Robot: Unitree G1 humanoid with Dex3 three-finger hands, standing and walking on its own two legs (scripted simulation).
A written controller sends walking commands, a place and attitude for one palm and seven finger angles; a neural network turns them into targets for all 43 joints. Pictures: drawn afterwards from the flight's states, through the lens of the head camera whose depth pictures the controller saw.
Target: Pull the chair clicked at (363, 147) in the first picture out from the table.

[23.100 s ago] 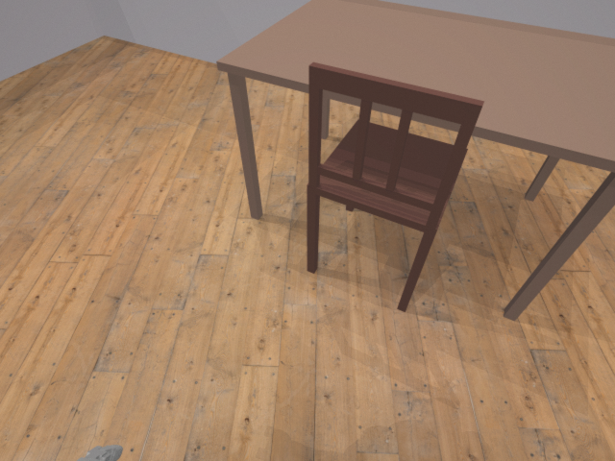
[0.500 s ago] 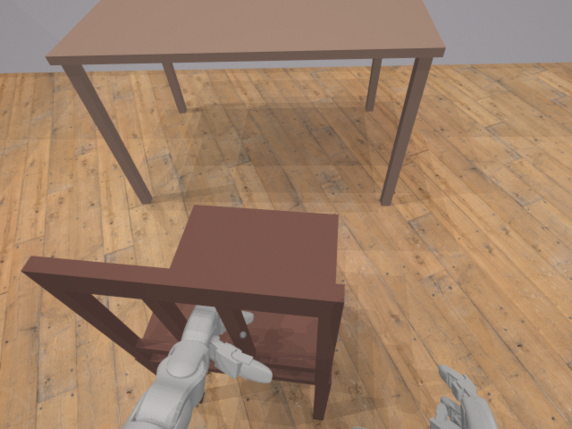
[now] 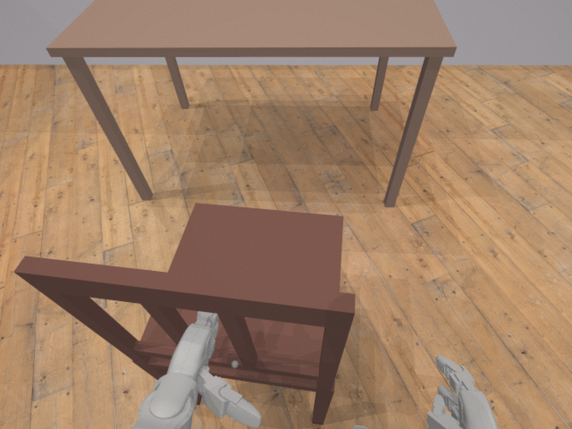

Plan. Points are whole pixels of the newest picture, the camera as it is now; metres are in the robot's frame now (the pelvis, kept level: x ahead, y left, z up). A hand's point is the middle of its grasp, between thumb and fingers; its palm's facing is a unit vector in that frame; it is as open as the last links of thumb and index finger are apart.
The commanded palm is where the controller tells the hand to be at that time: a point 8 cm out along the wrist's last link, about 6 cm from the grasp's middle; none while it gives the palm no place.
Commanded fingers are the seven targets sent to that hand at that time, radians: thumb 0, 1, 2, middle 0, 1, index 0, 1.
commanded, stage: draw the fingers out of the gap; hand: left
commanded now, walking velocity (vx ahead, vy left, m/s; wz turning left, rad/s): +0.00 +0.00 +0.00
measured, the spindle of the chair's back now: (178, 330) +0.28 +0.18 -0.06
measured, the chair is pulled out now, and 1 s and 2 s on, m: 0.69 0.69 0.69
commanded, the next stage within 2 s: draw the hand back to the body in 0.60 s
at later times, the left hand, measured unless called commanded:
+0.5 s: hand out of the picture +0.14 +0.09 -0.02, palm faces -0.15 -0.98 -0.12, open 17.5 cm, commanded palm +0.12 +0.14 -0.01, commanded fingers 0.00 -0.55 0.20 0.00 0.00 0.00 0.00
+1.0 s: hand (180, 422) +0.14 +0.12 +0.05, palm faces +0.01 -1.00 -0.02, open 17.4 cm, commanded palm +0.09 +0.18 +0.05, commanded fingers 0.00 -0.55 0.20 0.00 0.00 0.00 0.00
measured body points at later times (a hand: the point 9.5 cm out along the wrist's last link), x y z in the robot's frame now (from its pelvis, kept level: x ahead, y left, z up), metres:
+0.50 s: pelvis -0.01 +0.01 -0.02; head +0.02 -0.01 +0.43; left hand +0.15 +0.14 -0.01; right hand +0.18 -0.22 -0.08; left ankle -0.06 +0.14 -0.70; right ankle +0.01 -0.12 -0.70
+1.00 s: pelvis -0.02 +0.01 -0.04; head +0.03 +0.00 +0.40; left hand +0.14 +0.17 +0.06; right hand +0.18 -0.21 -0.11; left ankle -0.06 +0.14 -0.70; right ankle +0.01 -0.12 -0.70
